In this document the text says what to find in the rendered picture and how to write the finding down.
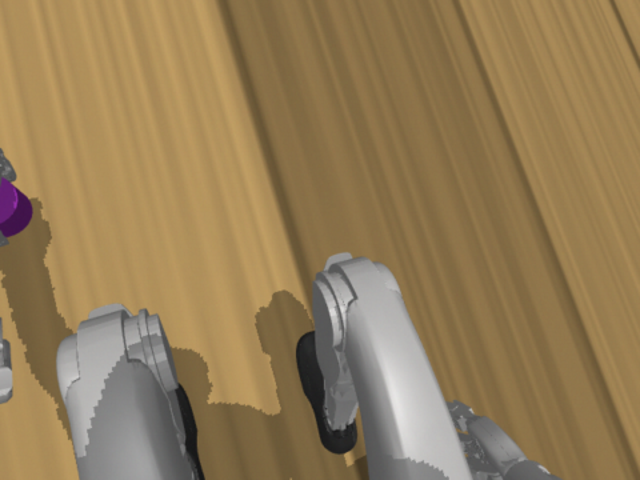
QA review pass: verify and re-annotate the right robot hand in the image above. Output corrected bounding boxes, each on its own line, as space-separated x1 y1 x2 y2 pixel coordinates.
446 400 528 480

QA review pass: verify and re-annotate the left robot hand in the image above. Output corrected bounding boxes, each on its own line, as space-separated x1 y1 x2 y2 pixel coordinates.
0 148 17 247

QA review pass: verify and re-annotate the right robot foot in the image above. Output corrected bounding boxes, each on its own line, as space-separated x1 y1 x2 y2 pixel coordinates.
296 331 357 454

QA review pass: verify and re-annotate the right robot arm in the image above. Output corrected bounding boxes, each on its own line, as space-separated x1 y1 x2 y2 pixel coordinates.
504 460 562 480

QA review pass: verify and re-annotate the tin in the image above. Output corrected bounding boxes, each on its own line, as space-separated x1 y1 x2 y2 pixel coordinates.
0 177 33 237

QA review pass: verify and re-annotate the left robot foot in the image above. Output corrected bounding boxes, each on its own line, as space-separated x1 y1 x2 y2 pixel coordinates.
175 382 205 480

